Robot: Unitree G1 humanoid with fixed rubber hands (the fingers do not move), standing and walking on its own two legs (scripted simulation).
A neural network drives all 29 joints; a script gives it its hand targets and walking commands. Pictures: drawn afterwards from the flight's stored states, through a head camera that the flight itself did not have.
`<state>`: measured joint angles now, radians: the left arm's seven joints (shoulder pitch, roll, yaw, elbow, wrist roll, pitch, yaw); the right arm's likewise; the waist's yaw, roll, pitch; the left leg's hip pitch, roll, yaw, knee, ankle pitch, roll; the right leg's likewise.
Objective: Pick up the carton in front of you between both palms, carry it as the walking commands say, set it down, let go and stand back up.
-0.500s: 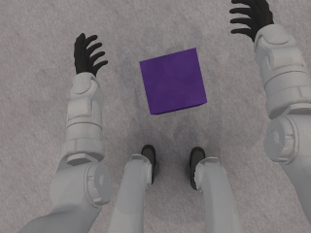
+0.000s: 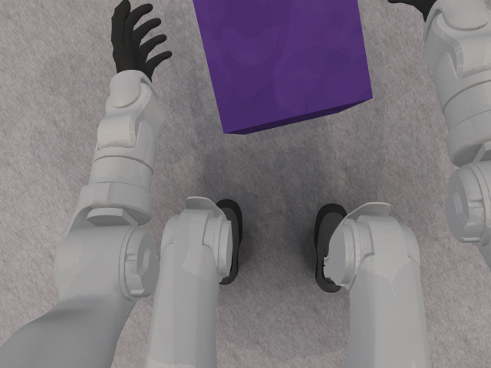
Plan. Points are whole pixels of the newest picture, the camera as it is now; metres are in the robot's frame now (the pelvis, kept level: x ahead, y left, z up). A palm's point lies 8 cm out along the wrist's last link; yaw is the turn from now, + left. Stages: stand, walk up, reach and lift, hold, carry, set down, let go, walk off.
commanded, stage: reach and lift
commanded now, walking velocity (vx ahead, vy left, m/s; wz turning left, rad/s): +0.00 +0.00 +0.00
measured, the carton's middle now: (281, 64) +0.53 -0.01 -0.31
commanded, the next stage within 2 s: none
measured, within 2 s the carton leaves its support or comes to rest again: leaves its support in 1.08 s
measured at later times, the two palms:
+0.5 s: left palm (162, 67) +0.52 +0.18 -0.24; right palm (391, 17) +0.57 -0.18 -0.24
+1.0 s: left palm (177, 60) +0.53 +0.15 -0.23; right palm (381, 16) +0.57 -0.16 -0.23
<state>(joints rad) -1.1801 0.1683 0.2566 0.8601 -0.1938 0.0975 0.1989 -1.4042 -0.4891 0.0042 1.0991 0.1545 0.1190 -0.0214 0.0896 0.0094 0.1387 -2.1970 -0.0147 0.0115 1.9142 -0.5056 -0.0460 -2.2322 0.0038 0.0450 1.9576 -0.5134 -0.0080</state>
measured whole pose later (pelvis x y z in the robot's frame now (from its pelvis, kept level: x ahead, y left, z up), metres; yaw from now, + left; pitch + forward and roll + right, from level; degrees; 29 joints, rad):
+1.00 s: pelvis -0.01 +0.00 -0.07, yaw +1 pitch +37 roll +5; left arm -1.47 0.16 0.35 1.11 -0.10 0.10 0.17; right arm -1.65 -0.42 0.05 1.32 0.10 0.13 -0.04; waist 0.07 0.04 0.35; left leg -2.27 -0.04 0.01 2.15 -0.53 -0.06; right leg -2.31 0.00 0.05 2.20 -0.54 -0.02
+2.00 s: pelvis +0.02 +0.01 +0.12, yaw -5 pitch +39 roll +1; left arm -0.81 -0.12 0.50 0.54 0.17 0.38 0.09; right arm -0.89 -0.01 -0.34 0.66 -0.21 0.42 0.00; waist 0.04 0.01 -0.22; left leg -1.76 -0.05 -0.04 1.59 -0.51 -0.04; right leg -1.79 0.04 0.06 1.59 -0.48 0.02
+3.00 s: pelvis +0.09 +0.01 +0.34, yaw -5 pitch -2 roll +0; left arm -0.31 -0.16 0.29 0.40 0.27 0.57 0.01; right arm -0.28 0.15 -0.26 0.38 -0.27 0.61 0.00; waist -0.01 0.01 -0.05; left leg -0.22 -0.02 -0.07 0.50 -0.25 0.00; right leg -0.23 0.01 0.06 0.48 -0.22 0.01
